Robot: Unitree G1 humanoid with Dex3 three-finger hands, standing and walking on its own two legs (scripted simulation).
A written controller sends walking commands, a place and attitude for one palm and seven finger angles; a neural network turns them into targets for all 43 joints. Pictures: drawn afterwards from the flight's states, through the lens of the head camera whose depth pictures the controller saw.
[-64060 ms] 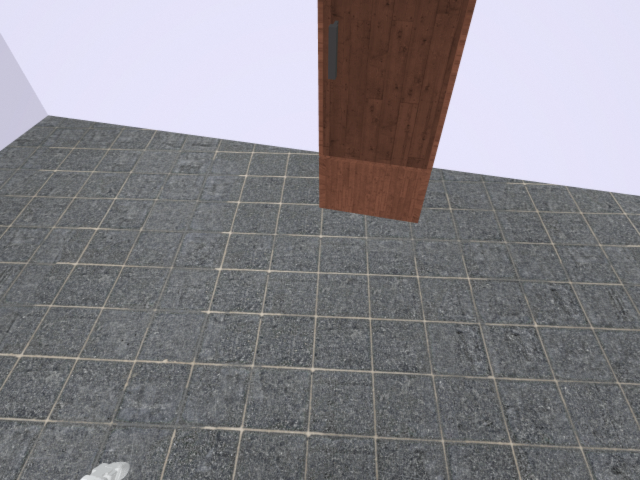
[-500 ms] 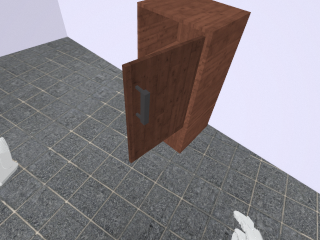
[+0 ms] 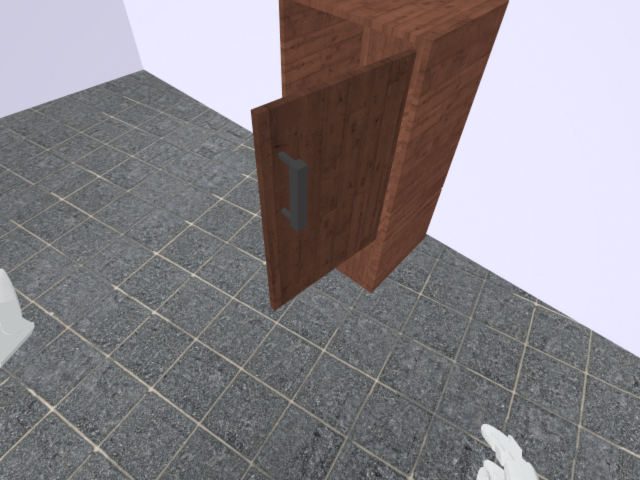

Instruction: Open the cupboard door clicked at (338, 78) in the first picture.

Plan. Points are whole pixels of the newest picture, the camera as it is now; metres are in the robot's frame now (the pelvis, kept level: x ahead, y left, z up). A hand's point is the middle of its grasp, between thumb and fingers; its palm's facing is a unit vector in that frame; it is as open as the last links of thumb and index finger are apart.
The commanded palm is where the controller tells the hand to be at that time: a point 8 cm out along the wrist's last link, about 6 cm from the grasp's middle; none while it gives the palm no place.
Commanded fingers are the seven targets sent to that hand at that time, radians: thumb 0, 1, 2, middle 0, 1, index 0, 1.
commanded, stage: stop stepping back and stand still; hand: left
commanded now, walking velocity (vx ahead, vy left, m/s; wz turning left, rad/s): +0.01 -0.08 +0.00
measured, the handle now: (291, 192) +0.62 +0.08 -0.02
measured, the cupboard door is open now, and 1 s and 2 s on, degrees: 83 83 83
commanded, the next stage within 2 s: let the arm hang, fingers relaxed in 0.04 s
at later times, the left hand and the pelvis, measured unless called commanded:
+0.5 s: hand out of the picture +0.05 +0.18 -0.17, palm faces +0.13 -0.97 -0.20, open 6.8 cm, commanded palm none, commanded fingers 0.00 0.90 0.90 -0.20 -0.30 -0.20 -0.30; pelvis +0.02 -0.01 +0.00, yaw +4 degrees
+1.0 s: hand out of the picture -0.01 +0.17 -0.16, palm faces +0.08 -0.98 -0.18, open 7.3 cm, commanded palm none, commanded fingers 0.00 0.90 0.90 -0.20 -0.30 -0.20 -0.30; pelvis +0.01 +0.01 +0.01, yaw +2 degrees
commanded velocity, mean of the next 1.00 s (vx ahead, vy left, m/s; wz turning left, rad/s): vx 0.00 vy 0.00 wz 0.00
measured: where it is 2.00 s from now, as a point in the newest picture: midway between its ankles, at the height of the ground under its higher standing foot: outside the picture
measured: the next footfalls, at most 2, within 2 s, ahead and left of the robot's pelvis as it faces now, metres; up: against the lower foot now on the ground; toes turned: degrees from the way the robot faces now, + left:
none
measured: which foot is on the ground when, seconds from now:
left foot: down 0.00-1.00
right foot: down 0.00-1.00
